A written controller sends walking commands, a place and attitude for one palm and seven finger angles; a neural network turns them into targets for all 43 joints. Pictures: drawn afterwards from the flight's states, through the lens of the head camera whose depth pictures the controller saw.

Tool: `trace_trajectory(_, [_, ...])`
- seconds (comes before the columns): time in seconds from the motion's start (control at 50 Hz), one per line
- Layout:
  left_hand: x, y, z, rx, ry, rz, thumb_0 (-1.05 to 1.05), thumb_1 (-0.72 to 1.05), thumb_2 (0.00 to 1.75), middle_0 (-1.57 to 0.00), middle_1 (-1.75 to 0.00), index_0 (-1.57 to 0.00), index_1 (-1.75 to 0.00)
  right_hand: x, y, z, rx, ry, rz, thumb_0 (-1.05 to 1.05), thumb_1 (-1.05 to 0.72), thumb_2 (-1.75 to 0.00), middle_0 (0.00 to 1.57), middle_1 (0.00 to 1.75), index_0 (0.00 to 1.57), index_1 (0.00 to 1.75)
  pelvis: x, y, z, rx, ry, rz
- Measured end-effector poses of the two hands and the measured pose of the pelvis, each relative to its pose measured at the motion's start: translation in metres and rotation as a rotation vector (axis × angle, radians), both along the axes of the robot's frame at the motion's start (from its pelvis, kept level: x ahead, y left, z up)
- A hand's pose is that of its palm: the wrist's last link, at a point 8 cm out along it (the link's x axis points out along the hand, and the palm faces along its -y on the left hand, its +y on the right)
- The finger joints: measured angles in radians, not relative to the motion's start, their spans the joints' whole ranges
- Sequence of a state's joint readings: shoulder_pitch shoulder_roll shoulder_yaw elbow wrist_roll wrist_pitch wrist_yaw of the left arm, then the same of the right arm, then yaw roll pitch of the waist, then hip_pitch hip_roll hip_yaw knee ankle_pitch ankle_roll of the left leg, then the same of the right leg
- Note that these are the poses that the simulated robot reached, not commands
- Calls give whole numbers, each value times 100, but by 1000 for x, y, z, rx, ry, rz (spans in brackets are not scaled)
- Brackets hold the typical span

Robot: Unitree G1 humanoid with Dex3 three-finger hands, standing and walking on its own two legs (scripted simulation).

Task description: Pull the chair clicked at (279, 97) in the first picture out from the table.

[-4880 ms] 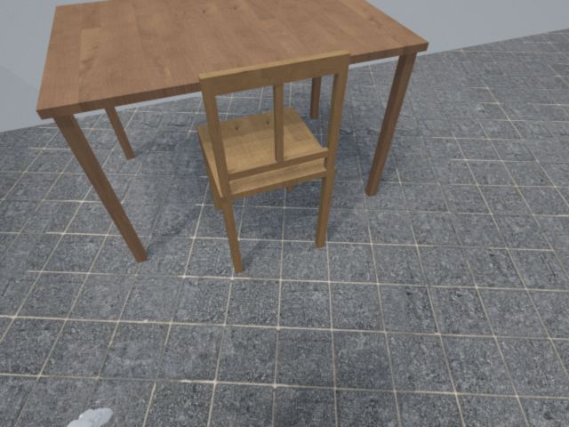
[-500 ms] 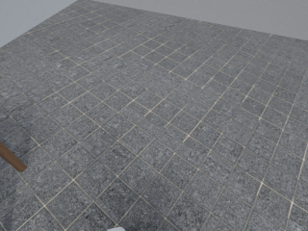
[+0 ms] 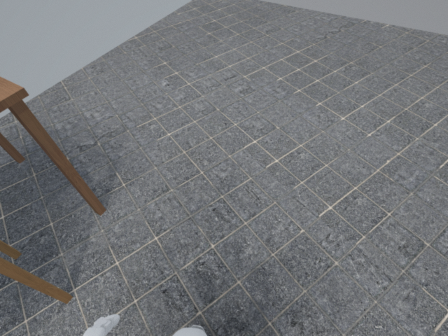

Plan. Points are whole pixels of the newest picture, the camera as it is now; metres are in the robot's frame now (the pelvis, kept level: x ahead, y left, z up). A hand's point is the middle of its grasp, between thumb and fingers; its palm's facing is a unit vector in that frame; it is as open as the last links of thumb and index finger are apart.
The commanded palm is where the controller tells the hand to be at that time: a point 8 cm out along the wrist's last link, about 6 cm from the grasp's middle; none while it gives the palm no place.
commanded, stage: turn to face it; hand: left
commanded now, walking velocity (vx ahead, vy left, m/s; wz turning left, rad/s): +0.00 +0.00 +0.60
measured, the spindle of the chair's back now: out of the picture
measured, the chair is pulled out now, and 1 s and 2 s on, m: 0.00 0.00 0.00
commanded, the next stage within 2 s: take the last steps up to it in 1.64 s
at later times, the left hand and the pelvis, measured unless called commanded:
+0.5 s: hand out of the picture -0.06 +0.25 -0.17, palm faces +0.36 -0.89 -0.28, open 7.4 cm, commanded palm none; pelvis -0.02 +0.02 +0.00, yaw +19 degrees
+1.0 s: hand out of the picture -0.05 +0.19 -0.13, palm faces +0.58 -0.76 -0.29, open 7.4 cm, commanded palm none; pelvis -0.01 -0.03 +0.01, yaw +38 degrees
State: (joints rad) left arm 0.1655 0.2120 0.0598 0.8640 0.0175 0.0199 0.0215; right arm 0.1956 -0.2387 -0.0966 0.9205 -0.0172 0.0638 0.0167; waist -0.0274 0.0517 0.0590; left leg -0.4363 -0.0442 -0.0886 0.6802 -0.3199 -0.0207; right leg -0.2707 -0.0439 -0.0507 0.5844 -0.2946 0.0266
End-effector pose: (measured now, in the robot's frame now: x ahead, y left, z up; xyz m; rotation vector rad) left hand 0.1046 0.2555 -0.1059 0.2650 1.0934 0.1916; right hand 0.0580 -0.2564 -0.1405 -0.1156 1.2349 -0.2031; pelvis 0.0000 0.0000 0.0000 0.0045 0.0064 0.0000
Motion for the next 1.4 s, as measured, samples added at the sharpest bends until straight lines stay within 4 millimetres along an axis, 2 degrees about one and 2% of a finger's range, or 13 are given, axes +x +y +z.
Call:
trace_trajectory(0.12, [-42,-19,8,-16,30,82,1,91,90,-20,-30,-20,-30,26,-19,12,-9,-14,88,1,-91,-90,20,30,20,29,-2,-12,11,34,-23,87])
trace_trajectory(0.22, [-80,-22,3,-44,80,159,1,90,90,-20,-30,-20,-30,53,-14,19,-22,-13,183,1,-91,-90,20,30,20,29,-5,-13,14,47,-24,158])
trace_trajectory(0.32, [-128,-7,-12,-69,150,262,1,90,90,-20,-30,-21,-30,88,14,24,-42,-36,302,1,-91,-90,20,30,20,29,-10,-2,9,36,-13,222])
trace_trajectory(0.44, [-179,27,-36,-77,224,392,1,90,90,-20,-30,-20,-30,122,60,28,-70,-133,432,0,-91,-90,20,30,20,29,-16,18,-5,13,-5,297])
trace_trajectory(0.5, [-183,38,-30,-66,212,430,1,91,90,-20,-30,-20,-30,120,71,34,-73,-135,460,0,-91,-90,20,30,20,29,-18,21,1,-2,-10,330])
trace_trajectory(0.62, [-167,44,-11,-41,107,459,1,91,90,-19,-30,-20,-30,108,79,31,-41,-85,500,0,-91,-90,20,30,20,30,-20,18,9,-4,-8,397])
trace_trajectory(0.8, [-140,15,7,21,-39,494,1,91,90,-20,-30,-20,-30,105,54,-1,16,-3,537,0,-91,-90,21,30,21,30,-13,-14,0,12,-2,516])
trace_trajectory(0.92, [-165,-20,17,9,-23,571,1,91,90,-20,-30,-20,-30,119,42,1,10,36,600,1,-91,-90,20,30,20,29,-10,-25,9,38,-16,606])
trace_trajectory(1.02, [-196,-40,11,-29,33,651,1,90,90,-20,-30,-20,-30,132,48,10,-10,54,667,1,-91,-90,20,30,20,29,-10,-26,14,50,-9,675])
trace_trajectory(1.12, [-240,-52,-1,-74,95,749,1,90,90,-20,-30,-21,-30,150,78,15,-41,52,771,1,-91,-90,20,30,20,29,-16,-19,13,43,3,742])
trace_trajectory(1.28, [-326,-49,-36,-137,212,917,1,90,90,-20,-30,-20,-30,175,165,24,-57,-102,950,1,-91,-90,20,30,20,29,-36,7,-5,8,9,831])
trace_trajectory(1.34, [-336,-44,-32,-138,223,957,1,91,90,-20,-30,-20,-30,171,183,32,-55,-123,984,0,-91,-90,20,30,20,29,-38,12,2,-7,2,860])
trace_trajectory(1.4, [-333,-37,-23,-129,184,975,1,91,90,-19,-30,-20,-30,166,195,35,-45,-111,1011,0,-91,-90,20,30,20,29,-38,15,9,-15,-2,885])
